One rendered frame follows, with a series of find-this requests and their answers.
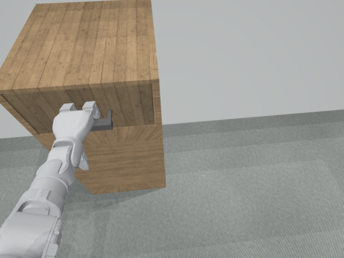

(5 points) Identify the left robot upper arm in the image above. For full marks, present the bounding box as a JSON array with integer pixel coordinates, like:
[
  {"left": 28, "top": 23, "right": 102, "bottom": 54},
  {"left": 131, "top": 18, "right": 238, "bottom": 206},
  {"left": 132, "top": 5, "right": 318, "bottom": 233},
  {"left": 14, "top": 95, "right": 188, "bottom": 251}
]
[{"left": 0, "top": 212, "right": 63, "bottom": 258}]

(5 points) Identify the handle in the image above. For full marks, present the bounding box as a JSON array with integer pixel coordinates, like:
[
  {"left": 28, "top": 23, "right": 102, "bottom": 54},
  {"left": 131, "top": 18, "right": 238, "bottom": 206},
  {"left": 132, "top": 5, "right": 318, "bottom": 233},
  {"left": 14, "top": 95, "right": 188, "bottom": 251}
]
[{"left": 90, "top": 109, "right": 113, "bottom": 132}]

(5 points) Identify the robot left hand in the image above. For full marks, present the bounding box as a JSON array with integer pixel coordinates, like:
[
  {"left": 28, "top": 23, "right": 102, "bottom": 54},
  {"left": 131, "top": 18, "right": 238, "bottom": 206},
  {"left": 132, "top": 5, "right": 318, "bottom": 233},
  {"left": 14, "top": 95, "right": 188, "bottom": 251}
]
[{"left": 52, "top": 101, "right": 101, "bottom": 170}]

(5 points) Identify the robot left forearm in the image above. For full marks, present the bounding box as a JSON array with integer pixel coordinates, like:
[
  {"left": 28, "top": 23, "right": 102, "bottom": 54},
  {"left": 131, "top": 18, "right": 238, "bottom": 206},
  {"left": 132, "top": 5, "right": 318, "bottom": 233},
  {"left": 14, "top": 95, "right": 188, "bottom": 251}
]
[{"left": 0, "top": 138, "right": 83, "bottom": 239}]

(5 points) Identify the cabinet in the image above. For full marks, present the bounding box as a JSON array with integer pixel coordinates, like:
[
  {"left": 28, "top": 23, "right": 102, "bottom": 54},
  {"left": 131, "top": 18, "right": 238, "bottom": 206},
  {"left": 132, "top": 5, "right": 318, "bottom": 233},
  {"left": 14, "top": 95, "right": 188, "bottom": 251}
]
[{"left": 0, "top": 0, "right": 166, "bottom": 195}]

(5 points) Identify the drawer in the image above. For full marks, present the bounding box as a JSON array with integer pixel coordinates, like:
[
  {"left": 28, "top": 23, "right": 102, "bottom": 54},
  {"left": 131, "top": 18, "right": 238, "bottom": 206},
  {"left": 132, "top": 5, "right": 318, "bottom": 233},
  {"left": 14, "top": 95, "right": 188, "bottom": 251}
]
[{"left": 3, "top": 83, "right": 155, "bottom": 134}]

